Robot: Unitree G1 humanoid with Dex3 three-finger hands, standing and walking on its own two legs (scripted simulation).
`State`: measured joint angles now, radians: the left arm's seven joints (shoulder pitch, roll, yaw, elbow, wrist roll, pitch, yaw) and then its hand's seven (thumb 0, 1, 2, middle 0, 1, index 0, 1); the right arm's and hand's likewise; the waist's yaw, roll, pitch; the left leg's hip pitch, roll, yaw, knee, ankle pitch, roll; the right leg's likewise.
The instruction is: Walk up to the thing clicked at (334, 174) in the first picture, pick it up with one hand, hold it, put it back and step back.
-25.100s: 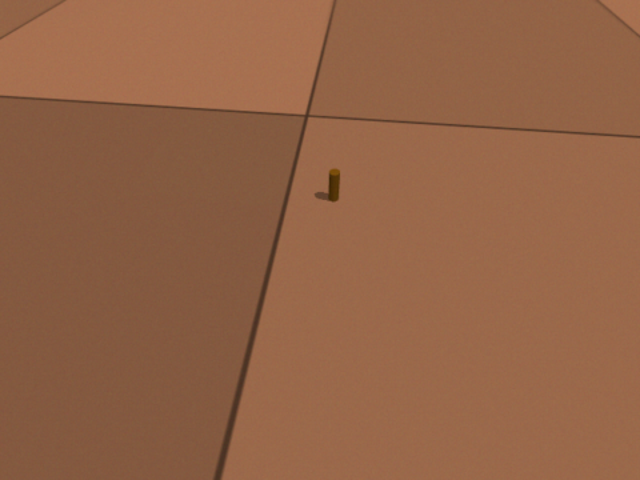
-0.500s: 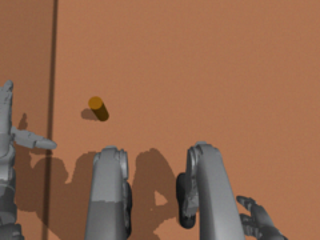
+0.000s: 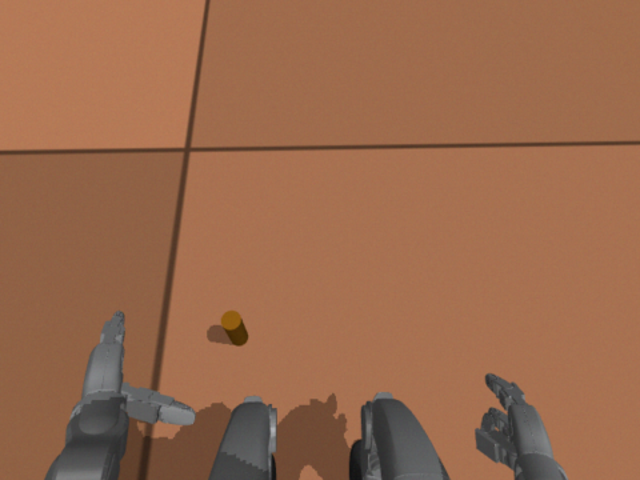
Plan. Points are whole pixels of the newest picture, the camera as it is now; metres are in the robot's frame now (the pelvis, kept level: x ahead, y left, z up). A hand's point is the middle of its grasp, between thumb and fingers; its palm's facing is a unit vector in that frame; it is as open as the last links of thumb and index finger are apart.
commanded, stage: home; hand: left
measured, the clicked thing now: (235, 329) +0.44 +0.20 -0.56
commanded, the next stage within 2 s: stand in 2.00 s
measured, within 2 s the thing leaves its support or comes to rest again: neither
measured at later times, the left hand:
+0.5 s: hand (140, 416) +0.19 +0.19 +0.02, palm faces +0.13 -0.95 -0.30, open 17.6 cm
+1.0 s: hand (148, 424) +0.18 +0.18 +0.03, palm faces +0.11 -0.95 -0.29, open 17.6 cm
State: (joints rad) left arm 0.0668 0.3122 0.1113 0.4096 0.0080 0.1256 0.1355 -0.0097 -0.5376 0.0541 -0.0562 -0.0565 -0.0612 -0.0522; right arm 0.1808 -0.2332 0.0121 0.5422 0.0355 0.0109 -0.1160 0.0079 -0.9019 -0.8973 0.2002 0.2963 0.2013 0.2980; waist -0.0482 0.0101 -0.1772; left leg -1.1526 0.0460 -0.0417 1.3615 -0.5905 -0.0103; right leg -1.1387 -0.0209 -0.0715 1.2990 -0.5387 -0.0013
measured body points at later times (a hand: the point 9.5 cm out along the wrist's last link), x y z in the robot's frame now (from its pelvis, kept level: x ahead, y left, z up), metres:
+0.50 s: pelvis +0.03 +0.01 +0.08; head +0.05 +0.01 +0.53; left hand +0.18 +0.24 +0.05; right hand +0.21 -0.23 +0.01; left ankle +0.03 +0.12 -0.61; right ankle +0.04 -0.13 -0.61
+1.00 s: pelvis +0.02 +0.00 +0.08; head +0.03 +0.00 +0.53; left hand +0.17 +0.23 +0.05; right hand +0.18 -0.24 +0.01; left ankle +0.03 +0.12 -0.61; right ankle +0.04 -0.13 -0.61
